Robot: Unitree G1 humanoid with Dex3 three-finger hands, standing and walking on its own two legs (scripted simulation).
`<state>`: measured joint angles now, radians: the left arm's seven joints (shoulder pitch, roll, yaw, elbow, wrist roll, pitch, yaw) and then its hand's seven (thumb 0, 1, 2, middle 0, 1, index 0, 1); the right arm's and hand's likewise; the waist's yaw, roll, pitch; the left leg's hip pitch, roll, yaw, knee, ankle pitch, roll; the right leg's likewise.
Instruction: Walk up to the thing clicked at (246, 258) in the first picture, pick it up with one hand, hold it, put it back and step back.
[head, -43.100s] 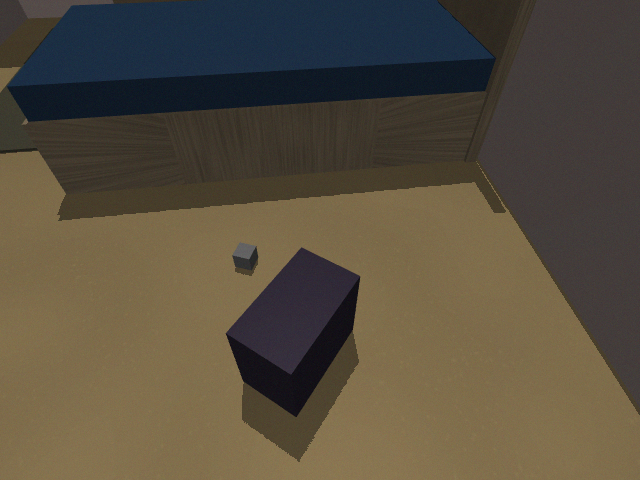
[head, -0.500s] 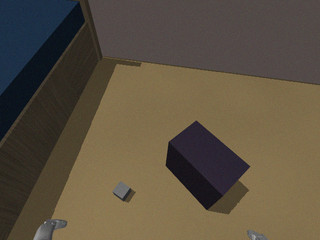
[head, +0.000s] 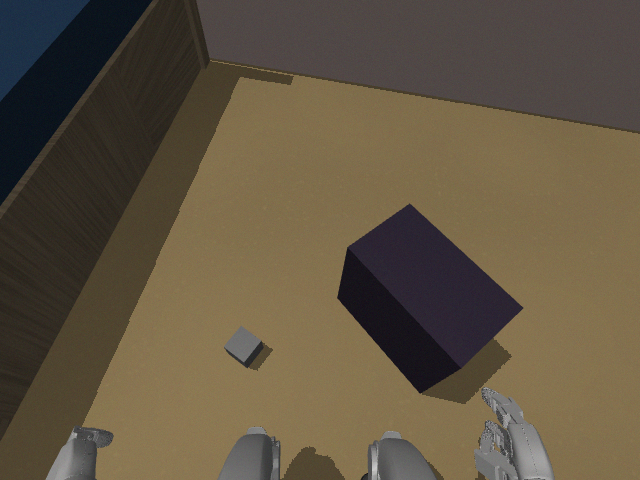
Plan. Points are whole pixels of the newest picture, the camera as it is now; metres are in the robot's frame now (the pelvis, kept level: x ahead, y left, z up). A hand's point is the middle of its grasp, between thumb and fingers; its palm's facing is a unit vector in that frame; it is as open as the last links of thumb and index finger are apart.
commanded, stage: rise first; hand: left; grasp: from above
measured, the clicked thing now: (244, 347) +0.45 +0.20 -0.64
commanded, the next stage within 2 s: none
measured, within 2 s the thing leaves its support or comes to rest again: neither
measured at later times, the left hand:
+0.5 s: hand (170, 393) +0.29 +0.29 -0.36, palm faces -0.11 -0.35 -0.93, open 13.6 cm
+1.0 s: hand (195, 368) +0.35 +0.28 -0.46, palm faces -0.15 -0.43 -0.89, open 13.9 cm
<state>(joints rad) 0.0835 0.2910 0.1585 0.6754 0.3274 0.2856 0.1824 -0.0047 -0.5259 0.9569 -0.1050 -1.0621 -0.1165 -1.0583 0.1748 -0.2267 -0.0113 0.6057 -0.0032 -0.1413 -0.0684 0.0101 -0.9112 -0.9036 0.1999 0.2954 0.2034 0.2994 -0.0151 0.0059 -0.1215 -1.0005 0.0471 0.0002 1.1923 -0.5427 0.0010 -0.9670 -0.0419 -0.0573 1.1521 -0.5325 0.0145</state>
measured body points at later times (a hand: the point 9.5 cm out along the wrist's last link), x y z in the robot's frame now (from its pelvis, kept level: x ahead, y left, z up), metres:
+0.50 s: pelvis -0.08 -0.02 -0.20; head +0.13 +0.00 +0.20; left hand +0.29 +0.31 -0.31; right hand +0.06 -0.28 -0.34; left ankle +0.01 +0.11 -0.64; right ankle +0.01 -0.13 -0.64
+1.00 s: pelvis -0.09 +0.00 -0.31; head +0.15 +0.01 +0.07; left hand +0.36 +0.30 -0.41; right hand -0.08 -0.27 -0.44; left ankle +0.01 +0.12 -0.64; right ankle +0.01 -0.13 -0.64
